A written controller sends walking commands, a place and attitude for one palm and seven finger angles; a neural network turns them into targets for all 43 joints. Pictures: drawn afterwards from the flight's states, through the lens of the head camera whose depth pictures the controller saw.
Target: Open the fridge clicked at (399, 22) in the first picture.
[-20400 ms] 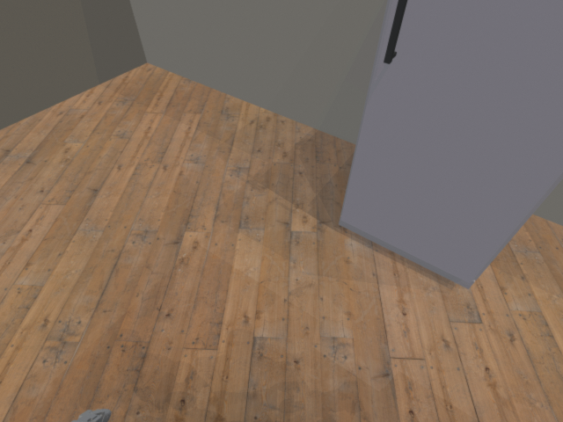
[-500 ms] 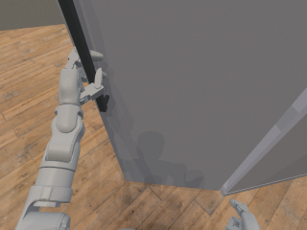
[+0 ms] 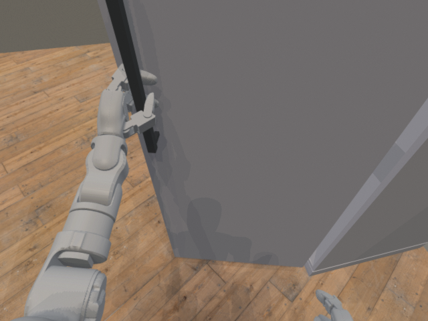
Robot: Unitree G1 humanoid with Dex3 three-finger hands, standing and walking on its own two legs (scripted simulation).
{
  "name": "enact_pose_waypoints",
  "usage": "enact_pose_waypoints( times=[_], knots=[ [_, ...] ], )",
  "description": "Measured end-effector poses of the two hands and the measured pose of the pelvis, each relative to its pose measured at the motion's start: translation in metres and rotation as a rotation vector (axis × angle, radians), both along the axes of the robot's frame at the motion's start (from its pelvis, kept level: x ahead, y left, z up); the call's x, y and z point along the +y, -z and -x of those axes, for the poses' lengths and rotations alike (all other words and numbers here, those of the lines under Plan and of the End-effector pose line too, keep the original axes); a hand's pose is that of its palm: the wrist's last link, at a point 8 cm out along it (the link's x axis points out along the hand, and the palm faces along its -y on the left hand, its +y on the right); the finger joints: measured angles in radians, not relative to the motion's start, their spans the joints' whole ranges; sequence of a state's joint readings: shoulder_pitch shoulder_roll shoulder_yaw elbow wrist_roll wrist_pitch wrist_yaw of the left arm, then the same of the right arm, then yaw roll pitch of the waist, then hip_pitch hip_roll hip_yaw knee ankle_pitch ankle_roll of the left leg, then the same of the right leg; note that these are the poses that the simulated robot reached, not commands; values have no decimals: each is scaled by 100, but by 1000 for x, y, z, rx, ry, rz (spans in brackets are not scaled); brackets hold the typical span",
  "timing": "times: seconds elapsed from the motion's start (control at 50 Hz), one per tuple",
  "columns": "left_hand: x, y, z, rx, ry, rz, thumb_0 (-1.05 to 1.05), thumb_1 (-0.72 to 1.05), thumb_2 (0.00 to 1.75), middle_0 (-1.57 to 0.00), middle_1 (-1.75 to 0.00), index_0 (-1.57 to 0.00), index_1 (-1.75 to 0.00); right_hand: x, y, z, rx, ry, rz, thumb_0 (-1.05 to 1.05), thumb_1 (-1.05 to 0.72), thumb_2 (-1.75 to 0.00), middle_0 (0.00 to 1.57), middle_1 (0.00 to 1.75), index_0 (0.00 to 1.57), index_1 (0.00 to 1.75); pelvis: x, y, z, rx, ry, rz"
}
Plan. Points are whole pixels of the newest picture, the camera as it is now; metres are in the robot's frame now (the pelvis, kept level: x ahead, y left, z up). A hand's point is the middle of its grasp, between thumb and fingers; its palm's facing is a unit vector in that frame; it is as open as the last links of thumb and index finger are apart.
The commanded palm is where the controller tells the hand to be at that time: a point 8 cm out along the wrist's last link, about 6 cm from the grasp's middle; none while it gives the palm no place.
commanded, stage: stop walking and hold the door back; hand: left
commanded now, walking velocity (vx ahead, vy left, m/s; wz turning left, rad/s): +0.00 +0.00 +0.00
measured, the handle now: (135, 65) +0.45 +0.18 +0.26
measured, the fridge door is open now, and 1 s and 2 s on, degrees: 72 68 68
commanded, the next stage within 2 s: loosen the grip on the handle in 0.30 s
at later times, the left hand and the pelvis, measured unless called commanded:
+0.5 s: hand (148, 101) +0.43 +0.16 +0.19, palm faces +0.13 -0.97 -0.20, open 6.0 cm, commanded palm +0.39 +0.20 +0.19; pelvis -0.01 -0.01 +0.00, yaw +0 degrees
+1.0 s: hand (147, 101) +0.44 +0.17 +0.19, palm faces +0.20 -0.96 -0.17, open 14.3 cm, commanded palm +0.40 +0.21 +0.20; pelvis +0.04 -0.03 +0.01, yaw +0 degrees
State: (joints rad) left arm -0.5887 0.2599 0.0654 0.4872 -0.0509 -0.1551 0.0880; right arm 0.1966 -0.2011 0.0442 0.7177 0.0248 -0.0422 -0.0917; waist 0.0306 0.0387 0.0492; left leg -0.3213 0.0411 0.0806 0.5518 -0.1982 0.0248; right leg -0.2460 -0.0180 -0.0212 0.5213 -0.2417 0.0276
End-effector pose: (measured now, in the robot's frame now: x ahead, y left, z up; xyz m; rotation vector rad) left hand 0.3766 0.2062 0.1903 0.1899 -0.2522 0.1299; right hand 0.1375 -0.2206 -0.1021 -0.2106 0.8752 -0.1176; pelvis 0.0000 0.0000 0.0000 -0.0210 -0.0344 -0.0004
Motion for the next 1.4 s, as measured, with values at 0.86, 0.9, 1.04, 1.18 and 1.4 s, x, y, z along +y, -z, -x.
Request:
enact_pose_waypoints(
  times=[0.86,0.9,1.04,1.18,1.4],
  knots=[
    [10,0,-37,60,-50,-2,-1,-42,27,-39,-132,-32,-128,-76,-14,36,57,113,78,1,-90,-90,20,30,20,30,-24,-6,-26,37,3,-15],
    [11,0,-39,64,-51,0,-1,-47,25,-41,-132,-31,-126,-75,-12,27,65,105,76,1,-90,-90,20,30,20,30,-26,-7,-31,43,0,-16],
    [13,-5,-32,51,-60,8,-1,-54,21,-35,-124,-27,-119,-65,-10,-14,13,76,35,1,-90,-90,20,30,20,30,-29,-7,-45,47,0,-22],
    [24,-4,-27,84,-94,9,-1,-55,20,-29,-118,-26,-116,-54,-11,-47,-38,26,21,1,-90,-90,20,30,20,30,-34,-5,-49,42,-19,-22],
    [49,-13,-26,63,-90,4,-2,-55,20,-26,-116,-25,-115,-64,-10,-40,-31,42,43,1,-90,-89,20,30,20,30,-37,-3,-48,53,-19,-22]
  ],
)
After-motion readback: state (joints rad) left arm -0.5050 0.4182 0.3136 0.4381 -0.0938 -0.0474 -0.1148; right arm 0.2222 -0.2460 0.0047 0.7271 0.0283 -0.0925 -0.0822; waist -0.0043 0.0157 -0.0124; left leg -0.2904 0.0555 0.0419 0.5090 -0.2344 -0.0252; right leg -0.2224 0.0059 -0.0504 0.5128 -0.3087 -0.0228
